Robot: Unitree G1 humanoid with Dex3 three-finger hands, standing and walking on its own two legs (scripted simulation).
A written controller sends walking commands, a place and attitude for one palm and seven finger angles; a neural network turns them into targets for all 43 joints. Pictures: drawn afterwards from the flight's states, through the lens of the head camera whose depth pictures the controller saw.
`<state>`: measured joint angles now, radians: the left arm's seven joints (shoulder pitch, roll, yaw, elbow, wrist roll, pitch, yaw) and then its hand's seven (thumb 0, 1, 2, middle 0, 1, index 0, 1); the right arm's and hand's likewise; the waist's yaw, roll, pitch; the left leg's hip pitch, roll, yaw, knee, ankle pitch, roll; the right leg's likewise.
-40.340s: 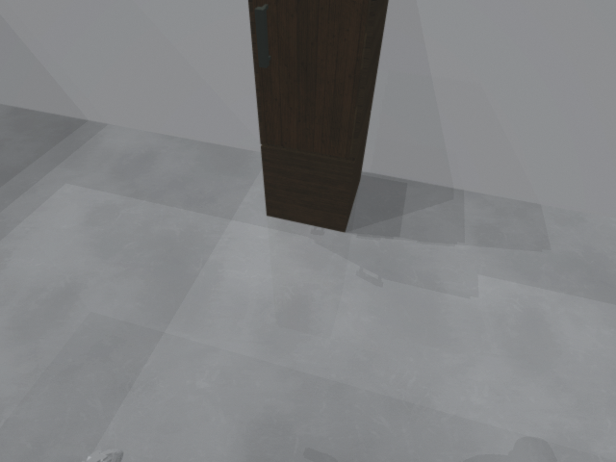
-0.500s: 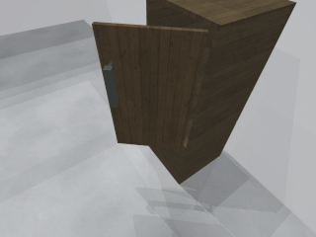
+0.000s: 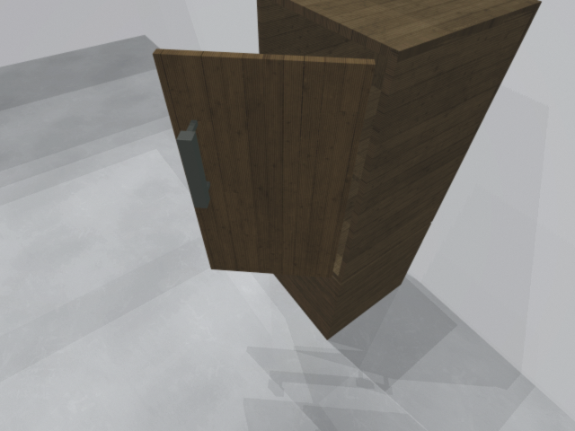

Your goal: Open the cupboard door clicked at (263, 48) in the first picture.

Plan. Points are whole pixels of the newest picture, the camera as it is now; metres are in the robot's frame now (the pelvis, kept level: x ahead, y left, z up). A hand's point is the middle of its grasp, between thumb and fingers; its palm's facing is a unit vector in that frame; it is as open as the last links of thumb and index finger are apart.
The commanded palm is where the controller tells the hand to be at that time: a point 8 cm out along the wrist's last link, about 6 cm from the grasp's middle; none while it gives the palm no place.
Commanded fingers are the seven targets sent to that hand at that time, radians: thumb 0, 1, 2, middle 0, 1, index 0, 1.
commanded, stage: come to a stop and stand still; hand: left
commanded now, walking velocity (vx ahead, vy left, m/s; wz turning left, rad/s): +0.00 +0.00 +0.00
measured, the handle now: (197, 165) +0.55 +0.20 +0.05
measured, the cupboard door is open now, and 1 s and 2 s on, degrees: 50 50 50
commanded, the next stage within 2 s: look again from close up in 0.30 s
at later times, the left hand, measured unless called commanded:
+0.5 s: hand out of the picture +0.00 +0.16 -0.18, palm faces +0.02 -0.98 -0.18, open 7.4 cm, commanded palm none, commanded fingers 0.00 0.90 0.90 -0.20 -0.30 -0.20 -0.30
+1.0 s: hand out of the picture +0.00 +0.15 -0.18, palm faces +0.02 -0.98 -0.17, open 7.4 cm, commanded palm +0.09 +0.21 -0.07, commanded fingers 0.00 0.88 0.89 -0.20 -0.31 -0.20 -0.31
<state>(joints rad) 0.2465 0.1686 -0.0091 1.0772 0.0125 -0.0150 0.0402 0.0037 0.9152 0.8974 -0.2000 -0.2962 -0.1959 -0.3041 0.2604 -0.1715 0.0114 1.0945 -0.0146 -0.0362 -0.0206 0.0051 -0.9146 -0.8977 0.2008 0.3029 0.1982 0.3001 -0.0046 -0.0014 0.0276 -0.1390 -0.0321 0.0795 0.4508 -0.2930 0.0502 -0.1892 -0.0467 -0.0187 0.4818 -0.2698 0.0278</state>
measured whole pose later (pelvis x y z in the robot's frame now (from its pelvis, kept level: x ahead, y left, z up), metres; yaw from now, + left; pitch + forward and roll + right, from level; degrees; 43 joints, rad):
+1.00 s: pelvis +0.00 -0.01 +0.00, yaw +0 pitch -1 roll +0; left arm 0.28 0.15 -0.01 1.11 0.01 -0.01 0.04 0.00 0.91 0.90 -0.20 -0.30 -0.20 -0.30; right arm 0.27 -0.13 0.01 1.15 -0.01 -0.03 -0.03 0.00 -0.91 -0.90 0.20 0.30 0.20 0.30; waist 0.00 -0.02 0.05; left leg -0.12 -0.01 0.07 0.41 -0.27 0.03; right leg -0.16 -0.03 -0.03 0.43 -0.25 0.01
